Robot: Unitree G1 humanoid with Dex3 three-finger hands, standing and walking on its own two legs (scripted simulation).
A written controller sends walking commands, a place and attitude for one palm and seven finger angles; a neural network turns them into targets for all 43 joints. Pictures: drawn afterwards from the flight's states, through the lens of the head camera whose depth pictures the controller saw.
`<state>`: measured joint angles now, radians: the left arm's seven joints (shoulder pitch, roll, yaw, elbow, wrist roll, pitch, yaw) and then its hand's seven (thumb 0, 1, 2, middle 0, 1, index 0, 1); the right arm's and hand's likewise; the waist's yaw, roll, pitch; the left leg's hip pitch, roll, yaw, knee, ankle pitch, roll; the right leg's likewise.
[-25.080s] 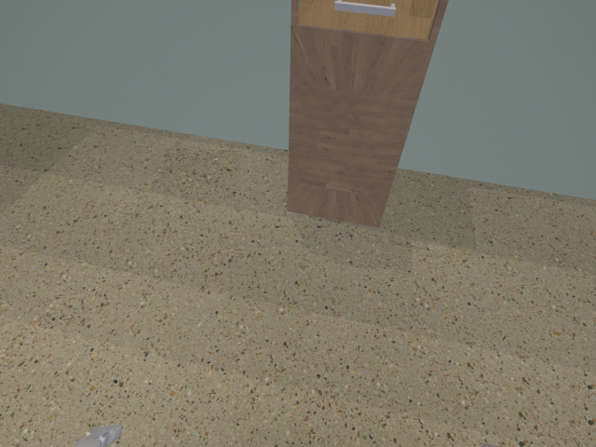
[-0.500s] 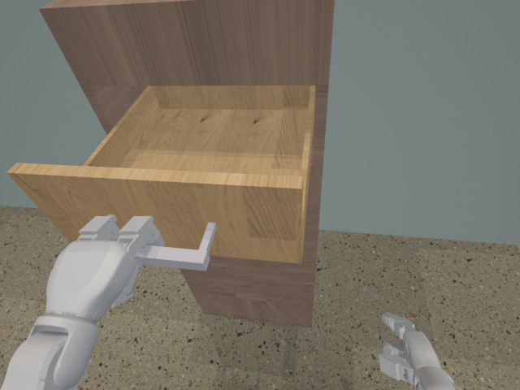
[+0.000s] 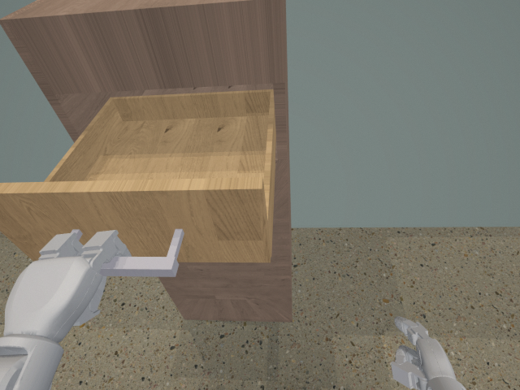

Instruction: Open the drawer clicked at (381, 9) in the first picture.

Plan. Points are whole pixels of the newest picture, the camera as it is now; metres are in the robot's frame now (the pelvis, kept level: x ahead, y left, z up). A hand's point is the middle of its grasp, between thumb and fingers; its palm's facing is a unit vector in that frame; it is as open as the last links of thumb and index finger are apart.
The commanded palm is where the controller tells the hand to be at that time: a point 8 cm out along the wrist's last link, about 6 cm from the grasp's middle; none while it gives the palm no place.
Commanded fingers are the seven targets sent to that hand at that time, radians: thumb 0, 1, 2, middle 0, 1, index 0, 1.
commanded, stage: pull the drawer open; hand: left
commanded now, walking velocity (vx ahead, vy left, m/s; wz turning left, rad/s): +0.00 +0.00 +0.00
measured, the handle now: (118, 252) +0.25 +0.21 +0.14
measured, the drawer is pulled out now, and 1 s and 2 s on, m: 0.25 0.27 0.27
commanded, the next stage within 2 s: open the thumb to release the handle in 0.38 s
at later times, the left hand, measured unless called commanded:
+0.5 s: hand (79, 322) +0.16 +0.24 +0.12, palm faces +0.06 -0.12 -0.99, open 5.7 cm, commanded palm +0.14 +0.26 +0.18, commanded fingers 0.00 0.76 0.84 -0.39 -1.34 -0.39 -1.34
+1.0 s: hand (80, 310) +0.18 +0.24 +0.13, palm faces +0.07 -0.08 -0.99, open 12.4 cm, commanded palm +0.14 +0.26 +0.18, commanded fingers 0.00 -0.50 0.30 -0.30 -1.20 -0.30 -1.20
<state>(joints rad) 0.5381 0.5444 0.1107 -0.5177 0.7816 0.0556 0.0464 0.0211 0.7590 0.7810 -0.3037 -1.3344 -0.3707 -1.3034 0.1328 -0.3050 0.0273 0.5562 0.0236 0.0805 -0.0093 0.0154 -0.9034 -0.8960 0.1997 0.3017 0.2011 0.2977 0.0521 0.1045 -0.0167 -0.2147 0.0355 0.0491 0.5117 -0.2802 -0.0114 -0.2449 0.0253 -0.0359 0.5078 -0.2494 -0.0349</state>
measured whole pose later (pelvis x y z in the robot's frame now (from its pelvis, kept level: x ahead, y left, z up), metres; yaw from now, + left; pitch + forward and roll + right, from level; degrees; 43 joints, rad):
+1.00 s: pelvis +0.00 +0.00 +0.00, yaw +1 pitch -2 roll +0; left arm 0.53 0.59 0.10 -0.53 0.78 0.05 0.05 0.00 -0.27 0.40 -0.40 -1.24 -0.33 -1.23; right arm 0.11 -0.27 0.05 0.56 0.03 0.12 -0.02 0.02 -0.90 -0.90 0.20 0.30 0.20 0.30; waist 0.08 0.11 0.00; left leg -0.20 0.03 0.03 0.52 -0.28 -0.02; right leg -0.22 0.02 -0.06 0.51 -0.26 -0.04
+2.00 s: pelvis -0.02 +0.02 +0.00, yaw +3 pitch -4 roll +0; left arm 0.18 0.58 0.03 -0.55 0.78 0.20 -0.14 0.00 -0.49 0.30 -0.37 -1.23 -0.40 -1.27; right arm 0.04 -0.27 0.06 0.59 0.04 0.10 0.01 0.02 -0.90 -0.90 0.20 0.30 0.20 0.30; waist 0.14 0.13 0.01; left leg -0.16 -0.02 0.01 0.46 -0.23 0.02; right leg -0.18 -0.03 -0.07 0.47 -0.22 -0.01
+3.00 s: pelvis -0.03 +0.00 +0.00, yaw +2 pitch -2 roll +1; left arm -0.08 0.77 0.19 -0.50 0.62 0.18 -0.31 0.00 -0.49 0.30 -0.32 -1.20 -0.32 -1.20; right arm 0.06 -0.29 0.07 0.58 0.06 0.05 0.02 0.02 -0.90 -0.90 0.20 0.30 0.20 0.30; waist 0.11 0.15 -0.01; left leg -0.26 0.00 0.02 0.54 -0.25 0.00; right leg -0.29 -0.02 -0.06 0.57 -0.24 -0.03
